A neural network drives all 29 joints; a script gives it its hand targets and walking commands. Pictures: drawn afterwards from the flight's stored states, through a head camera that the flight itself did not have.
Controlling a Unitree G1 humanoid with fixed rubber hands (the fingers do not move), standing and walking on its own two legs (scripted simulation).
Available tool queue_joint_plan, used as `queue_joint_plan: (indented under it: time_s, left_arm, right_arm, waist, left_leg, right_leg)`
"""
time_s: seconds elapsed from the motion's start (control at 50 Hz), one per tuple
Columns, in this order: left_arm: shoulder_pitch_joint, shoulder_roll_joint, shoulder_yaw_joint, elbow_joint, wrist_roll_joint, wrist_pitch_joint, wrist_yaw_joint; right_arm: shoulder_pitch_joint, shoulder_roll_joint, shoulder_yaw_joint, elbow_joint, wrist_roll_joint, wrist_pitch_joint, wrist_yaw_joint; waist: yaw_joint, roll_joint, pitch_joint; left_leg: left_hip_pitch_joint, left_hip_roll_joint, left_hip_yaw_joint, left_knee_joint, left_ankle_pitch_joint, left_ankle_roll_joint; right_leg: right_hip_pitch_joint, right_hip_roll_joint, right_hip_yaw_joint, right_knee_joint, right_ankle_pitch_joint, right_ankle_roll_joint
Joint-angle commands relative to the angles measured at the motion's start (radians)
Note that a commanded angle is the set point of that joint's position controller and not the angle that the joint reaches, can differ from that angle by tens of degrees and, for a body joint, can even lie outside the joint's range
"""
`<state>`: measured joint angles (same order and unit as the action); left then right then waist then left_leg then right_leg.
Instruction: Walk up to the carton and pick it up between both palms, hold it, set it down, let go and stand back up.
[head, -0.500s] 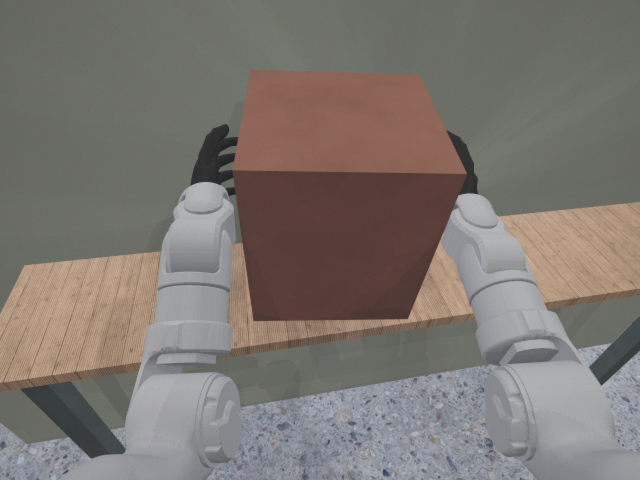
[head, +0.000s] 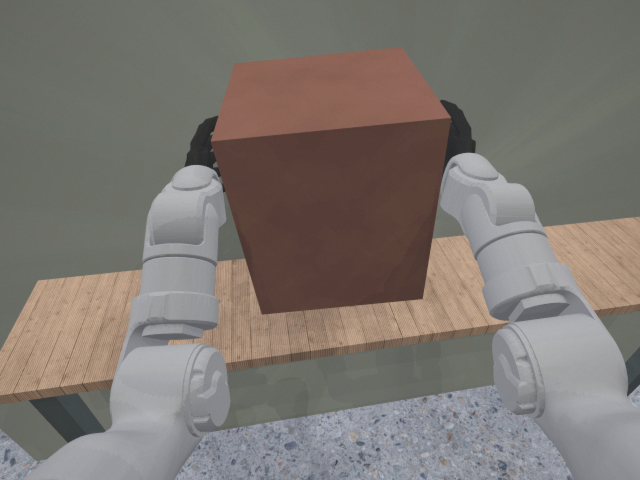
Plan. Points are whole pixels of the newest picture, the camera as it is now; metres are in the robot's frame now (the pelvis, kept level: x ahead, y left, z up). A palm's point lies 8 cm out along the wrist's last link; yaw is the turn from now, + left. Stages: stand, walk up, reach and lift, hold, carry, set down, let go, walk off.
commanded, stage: reach and lift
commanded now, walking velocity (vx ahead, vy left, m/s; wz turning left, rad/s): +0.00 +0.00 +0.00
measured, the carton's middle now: (330, 183) +0.41 -0.01 +0.21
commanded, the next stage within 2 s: hold in 0.68 s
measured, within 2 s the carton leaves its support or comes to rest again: neither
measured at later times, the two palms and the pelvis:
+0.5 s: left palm (203, 167) +0.39 +0.14 +0.25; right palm (461, 150) +0.39 -0.16 +0.27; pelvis +0.01 +0.00 +0.00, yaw -1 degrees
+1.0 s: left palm (186, 152) +0.37 +0.15 +0.28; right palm (463, 127) +0.38 -0.15 +0.30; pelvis +0.01 +0.00 +0.00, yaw +0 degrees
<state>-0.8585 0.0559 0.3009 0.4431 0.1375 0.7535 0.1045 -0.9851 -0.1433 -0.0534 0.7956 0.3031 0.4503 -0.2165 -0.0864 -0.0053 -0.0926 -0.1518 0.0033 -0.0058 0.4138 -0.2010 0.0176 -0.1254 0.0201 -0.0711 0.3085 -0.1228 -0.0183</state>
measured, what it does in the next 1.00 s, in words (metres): stands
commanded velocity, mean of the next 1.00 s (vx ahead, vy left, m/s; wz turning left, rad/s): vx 0.00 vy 0.00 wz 0.00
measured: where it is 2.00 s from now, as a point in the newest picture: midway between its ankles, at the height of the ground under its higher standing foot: outside the picture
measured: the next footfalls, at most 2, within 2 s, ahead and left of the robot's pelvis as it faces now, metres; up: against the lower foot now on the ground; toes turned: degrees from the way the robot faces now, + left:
none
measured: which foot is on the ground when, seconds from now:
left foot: down 0.00-1.00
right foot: down 0.00-1.00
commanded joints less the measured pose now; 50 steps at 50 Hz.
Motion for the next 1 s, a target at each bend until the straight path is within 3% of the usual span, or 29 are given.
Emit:
queue_joint_plan:
  time_s: [0.0, 0.32, 0.64, 0.78, 0.9, 0.98]
  left_arm:
    - [-0.995, -0.630, -0.453, -0.245, -0.171, -0.100, -0.142]
    - [-1.017, -0.616, -0.466, -0.326, -0.190, -0.049, -0.138]
    - [-1.081, -0.598, -0.427, -0.277, -0.191, -0.026, -0.146]
    - [-1.070, -0.570, -0.429, -0.343, -0.199, 0.012, -0.135]
    - [-1.103, -0.572, -0.410, -0.295, -0.191, 0.046, -0.154]
    - [-1.150, -0.579, -0.399, -0.263, -0.199, 0.041, -0.161]
  right_arm:
    - [-0.887, 0.760, 0.296, -0.327, 0.149, 0.001, 0.118]
    - [-0.904, 0.743, 0.336, -0.409, 0.237, 0.075, 0.099]
    - [-0.950, 0.732, 0.298, -0.341, 0.249, 0.118, 0.097]
    - [-0.968, 0.738, 0.353, -0.421, 0.324, 0.151, 0.084]
    - [-0.985, 0.728, 0.289, -0.364, 0.298, 0.190, 0.080]
    - [-1.013, 0.731, 0.257, -0.320, 0.282, 0.197, 0.085]
  waist:
    - [-0.016, 0.046, -0.530]
    - [-0.007, 0.047, -0.555]
    - [-0.010, 0.051, -0.532]
    - [0.020, 0.043, -0.592]
    - [0.008, 0.048, -0.481]
    - [0.001, 0.063, -0.481]
  left_leg:
    - [0.065, -0.044, -0.036, -0.060, 0.200, -0.050]
    - [0.102, -0.039, -0.049, -0.027, 0.297, -0.064]
    - [0.064, -0.036, -0.052, -0.040, 0.241, -0.067]
    - [0.093, -0.038, -0.054, -0.007, 0.334, -0.060]
    - [0.025, -0.032, -0.050, -0.052, 0.177, -0.055]
    - [-0.005, -0.029, -0.053, -0.060, 0.145, -0.062]
  right_leg:
    - [0.211, 0.054, 0.054, 0.008, 0.223, 0.068]
    - [0.206, 0.069, 0.062, 0.012, 0.290, 0.072]
    - [0.201, 0.067, 0.071, 0.008, 0.261, 0.068]
    - [0.229, 0.077, 0.074, 0.020, 0.317, 0.073]
    - [0.181, 0.063, 0.086, -0.006, 0.157, 0.063]
    - [0.184, 0.060, 0.089, -0.003, 0.152, 0.055]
